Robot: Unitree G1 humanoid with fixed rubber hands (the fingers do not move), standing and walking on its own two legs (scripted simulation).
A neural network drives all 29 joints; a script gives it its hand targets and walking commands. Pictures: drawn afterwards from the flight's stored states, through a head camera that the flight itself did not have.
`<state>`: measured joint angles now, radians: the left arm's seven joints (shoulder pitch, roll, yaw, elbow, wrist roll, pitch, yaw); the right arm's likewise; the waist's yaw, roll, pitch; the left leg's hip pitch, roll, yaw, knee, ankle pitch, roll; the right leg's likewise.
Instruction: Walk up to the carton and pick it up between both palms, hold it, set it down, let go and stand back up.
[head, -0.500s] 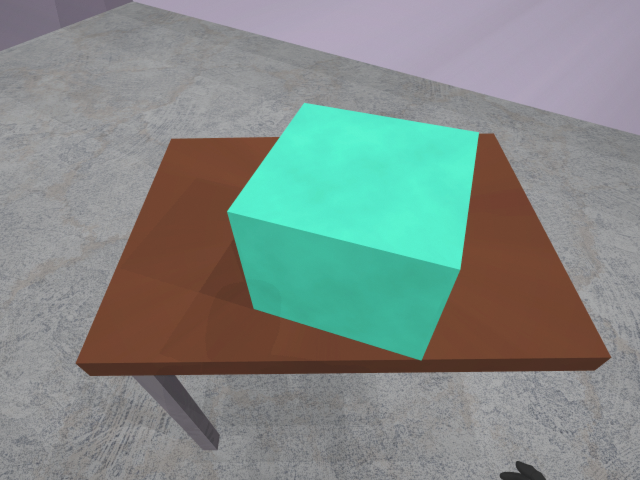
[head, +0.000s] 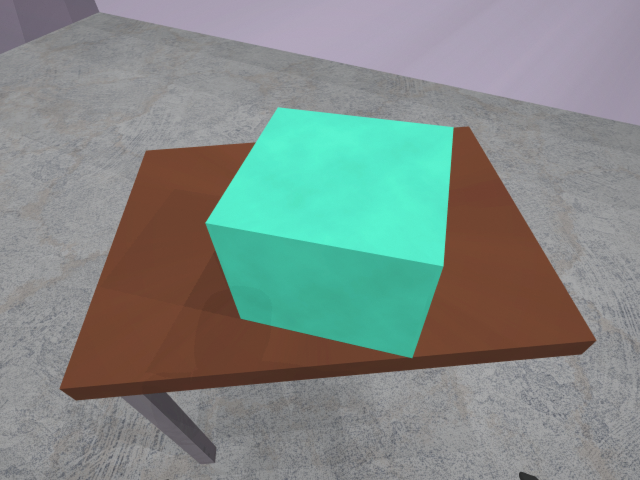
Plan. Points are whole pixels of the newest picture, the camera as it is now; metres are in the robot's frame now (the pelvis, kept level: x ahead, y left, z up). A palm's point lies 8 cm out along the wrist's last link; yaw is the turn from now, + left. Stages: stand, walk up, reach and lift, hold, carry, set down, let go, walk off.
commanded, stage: stand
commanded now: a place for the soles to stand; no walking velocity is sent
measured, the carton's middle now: (342, 227) +0.48 +0.00 +0.02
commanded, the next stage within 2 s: reach and lift in 0.10 s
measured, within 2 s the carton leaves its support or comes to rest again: neither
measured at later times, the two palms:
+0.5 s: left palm (162, 466) +0.16 +0.23 -0.08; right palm out of the picture +0.14 -0.24 -0.09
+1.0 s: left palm (123, 464) +0.16 +0.26 -0.04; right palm (524, 473) +0.15 -0.20 -0.05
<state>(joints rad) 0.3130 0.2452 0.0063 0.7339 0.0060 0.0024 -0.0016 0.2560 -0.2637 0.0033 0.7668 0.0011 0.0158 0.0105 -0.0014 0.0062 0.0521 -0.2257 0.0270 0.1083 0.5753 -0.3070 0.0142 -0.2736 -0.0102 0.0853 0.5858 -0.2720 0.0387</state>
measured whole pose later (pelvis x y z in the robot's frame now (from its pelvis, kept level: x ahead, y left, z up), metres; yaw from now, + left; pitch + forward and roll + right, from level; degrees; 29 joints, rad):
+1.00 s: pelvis +0.01 +0.00 +0.01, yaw +1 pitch -9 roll -1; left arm 0.25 0.37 0.00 0.47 -0.17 -0.04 -0.12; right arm 0.34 -0.05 -0.03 0.47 0.06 -0.19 -0.12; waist 0.03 -0.02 0.14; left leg -0.03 0.04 0.09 0.46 -0.28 0.00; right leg -0.04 -0.01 0.03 0.42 -0.22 0.03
